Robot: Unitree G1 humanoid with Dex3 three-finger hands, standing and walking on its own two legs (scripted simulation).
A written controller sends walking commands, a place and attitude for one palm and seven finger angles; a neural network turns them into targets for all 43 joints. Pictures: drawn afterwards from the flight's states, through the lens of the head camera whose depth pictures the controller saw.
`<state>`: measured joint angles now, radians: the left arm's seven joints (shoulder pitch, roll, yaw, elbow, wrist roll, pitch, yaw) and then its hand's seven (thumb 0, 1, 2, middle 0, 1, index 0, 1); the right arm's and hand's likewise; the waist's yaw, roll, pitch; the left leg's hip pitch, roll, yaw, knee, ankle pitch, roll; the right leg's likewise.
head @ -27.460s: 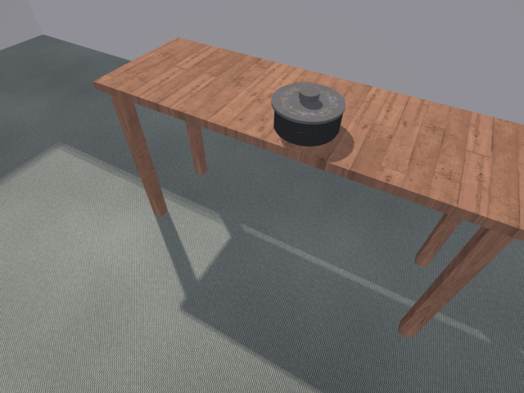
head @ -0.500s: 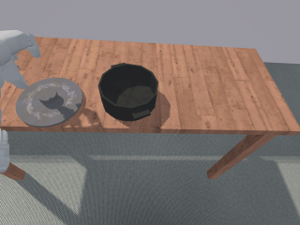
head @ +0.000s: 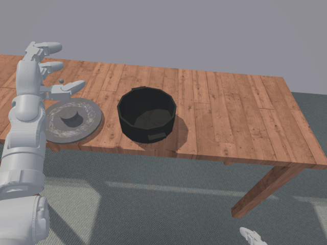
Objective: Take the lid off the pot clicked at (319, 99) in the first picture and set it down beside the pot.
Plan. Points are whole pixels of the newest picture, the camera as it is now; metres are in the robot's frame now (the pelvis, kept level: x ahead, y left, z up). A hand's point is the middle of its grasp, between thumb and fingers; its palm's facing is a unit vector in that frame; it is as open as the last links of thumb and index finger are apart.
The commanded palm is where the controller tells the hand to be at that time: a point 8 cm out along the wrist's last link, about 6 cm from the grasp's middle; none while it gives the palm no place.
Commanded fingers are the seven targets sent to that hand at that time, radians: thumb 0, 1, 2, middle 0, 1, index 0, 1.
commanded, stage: draw the hand back to the body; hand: left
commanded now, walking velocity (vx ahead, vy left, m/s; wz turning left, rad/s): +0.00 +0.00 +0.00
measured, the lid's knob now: (68, 114) +0.50 +0.32 -0.02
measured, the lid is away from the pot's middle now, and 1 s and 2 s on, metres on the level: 0.26 0.26 0.26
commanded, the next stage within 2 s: step back with the hand held close in 1.46 s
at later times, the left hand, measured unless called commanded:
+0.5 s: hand (52, 120) +0.31 +0.23 +0.17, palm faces +0.44 -0.87 -0.22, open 8.5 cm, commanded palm +0.26 +0.27 +0.18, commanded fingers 0.00 0.81 0.86 -0.21 -0.36 -0.21 -0.36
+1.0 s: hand (47, 164) +0.22 +0.21 +0.17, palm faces +0.40 -0.87 -0.27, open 7.4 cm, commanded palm +0.16 +0.25 +0.18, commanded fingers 0.00 0.90 0.90 -0.20 -0.30 -0.20 -0.30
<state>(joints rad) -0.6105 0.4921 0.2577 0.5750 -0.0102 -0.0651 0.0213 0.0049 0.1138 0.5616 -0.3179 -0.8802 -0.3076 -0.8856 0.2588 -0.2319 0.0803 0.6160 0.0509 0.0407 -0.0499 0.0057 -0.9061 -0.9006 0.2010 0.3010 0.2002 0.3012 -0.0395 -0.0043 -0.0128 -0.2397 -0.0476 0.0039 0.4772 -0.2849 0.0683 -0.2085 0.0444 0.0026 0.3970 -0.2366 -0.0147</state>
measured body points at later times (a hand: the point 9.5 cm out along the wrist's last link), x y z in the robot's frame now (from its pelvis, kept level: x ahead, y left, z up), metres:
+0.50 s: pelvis -0.01 -0.05 +0.00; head -0.02 -0.06 +0.45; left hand +0.28 +0.28 +0.19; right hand +0.17 -0.28 -0.09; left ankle -0.03 +0.07 -0.74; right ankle -0.02 -0.12 -0.74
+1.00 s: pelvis -0.02 -0.04 +0.01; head -0.04 -0.06 +0.45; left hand +0.20 +0.26 +0.18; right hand +0.16 -0.27 -0.08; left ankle -0.03 +0.07 -0.74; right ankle -0.02 -0.12 -0.74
